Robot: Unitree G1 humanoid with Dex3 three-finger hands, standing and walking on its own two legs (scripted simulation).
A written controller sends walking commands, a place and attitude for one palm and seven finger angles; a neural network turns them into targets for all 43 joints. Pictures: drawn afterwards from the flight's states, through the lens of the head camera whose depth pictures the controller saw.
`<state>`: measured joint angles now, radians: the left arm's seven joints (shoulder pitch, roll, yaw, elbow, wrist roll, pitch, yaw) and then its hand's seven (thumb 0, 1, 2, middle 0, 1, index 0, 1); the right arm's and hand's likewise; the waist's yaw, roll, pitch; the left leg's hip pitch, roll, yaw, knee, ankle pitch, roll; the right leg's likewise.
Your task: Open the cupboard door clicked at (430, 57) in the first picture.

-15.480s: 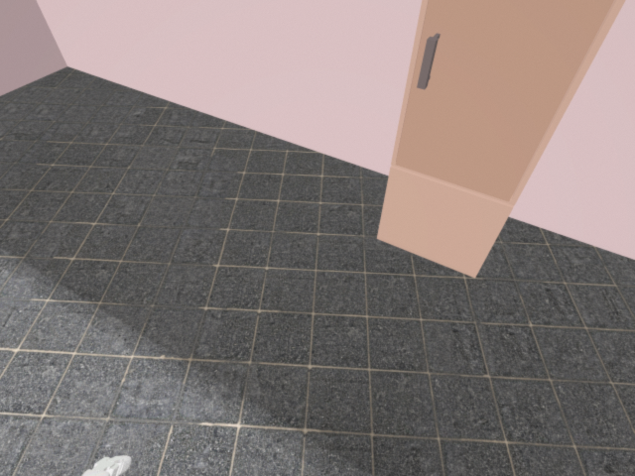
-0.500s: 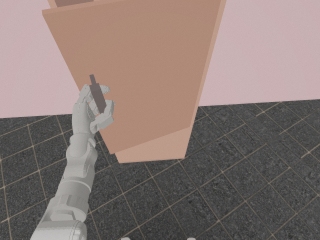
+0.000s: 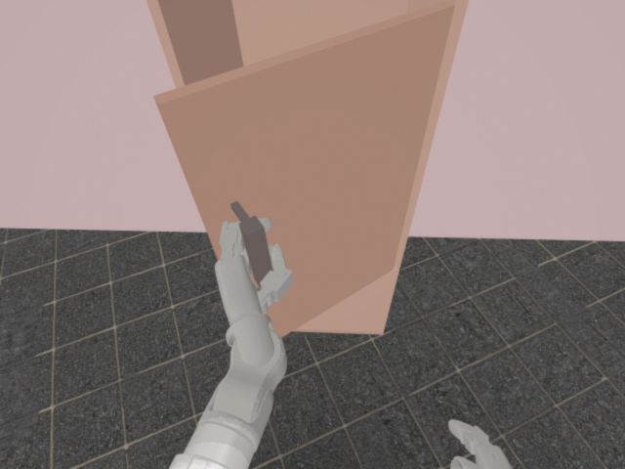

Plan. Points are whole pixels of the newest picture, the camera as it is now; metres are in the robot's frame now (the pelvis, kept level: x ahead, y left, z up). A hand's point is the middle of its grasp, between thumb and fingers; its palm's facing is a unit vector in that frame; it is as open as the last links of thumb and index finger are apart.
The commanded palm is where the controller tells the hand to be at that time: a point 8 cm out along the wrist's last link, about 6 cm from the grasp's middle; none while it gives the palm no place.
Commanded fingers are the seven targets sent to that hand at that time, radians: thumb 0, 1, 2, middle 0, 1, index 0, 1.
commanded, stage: pull the door open along its arc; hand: left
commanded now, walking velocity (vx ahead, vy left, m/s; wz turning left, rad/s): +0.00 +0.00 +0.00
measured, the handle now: (251, 246) +0.39 +0.10 +0.07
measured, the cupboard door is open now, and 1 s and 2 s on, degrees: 36 40 46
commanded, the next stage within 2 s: open thumb and fingers to let go in 0.08 s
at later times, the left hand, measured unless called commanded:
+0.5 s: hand (280, 293) +0.32 +0.06 +0.06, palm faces +0.35 -0.94 -0.03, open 8.5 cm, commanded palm +0.27 +0.09 +0.06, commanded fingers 0.00 -0.29 0.39 -0.31 -1.22 -0.31 -1.22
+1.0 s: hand (292, 295) +0.32 +0.04 +0.06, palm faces +0.27 -0.96 -0.06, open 15.3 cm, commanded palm +0.27 +0.07 +0.06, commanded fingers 0.00 -0.50 0.30 -0.15 -0.30 -0.15 -0.30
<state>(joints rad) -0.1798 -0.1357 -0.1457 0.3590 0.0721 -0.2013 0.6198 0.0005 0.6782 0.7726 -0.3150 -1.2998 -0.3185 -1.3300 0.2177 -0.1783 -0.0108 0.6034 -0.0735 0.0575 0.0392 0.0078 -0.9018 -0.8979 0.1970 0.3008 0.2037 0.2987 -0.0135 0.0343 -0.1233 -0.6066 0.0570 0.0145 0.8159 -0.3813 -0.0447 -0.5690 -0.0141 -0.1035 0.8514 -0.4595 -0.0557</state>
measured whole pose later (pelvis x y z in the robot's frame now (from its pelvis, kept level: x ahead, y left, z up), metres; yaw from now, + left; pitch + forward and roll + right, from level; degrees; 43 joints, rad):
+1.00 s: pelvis -0.02 +0.02 -0.01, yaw +0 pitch +9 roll +0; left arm -0.15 -0.13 -0.28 0.30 0.07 -0.13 0.64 -0.01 -0.49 0.30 -0.23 -0.67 -0.22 -0.68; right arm 0.19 -0.17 -0.01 0.61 -0.07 0.00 0.04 0.01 -0.90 -0.90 0.20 0.30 0.20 0.30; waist -0.01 0.05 -0.11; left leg -0.64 0.04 0.01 0.89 -0.40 -0.03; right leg -0.59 -0.02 -0.10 0.90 -0.46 -0.04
